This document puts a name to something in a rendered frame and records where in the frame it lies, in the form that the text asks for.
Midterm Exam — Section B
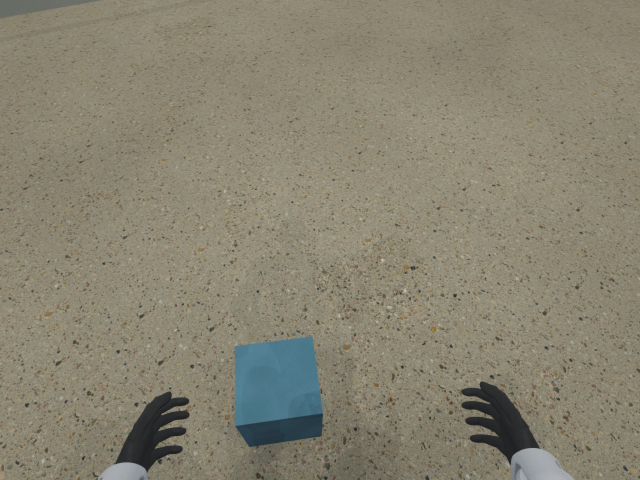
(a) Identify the right robot forearm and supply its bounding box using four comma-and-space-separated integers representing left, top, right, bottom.
511, 448, 575, 480

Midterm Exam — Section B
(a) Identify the robot right hand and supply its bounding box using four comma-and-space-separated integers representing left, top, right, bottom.
462, 381, 540, 465

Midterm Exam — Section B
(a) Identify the robot left hand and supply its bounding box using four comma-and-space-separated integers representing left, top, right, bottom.
115, 391, 190, 472

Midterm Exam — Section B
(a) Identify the carton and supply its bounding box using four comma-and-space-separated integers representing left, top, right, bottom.
235, 336, 323, 447

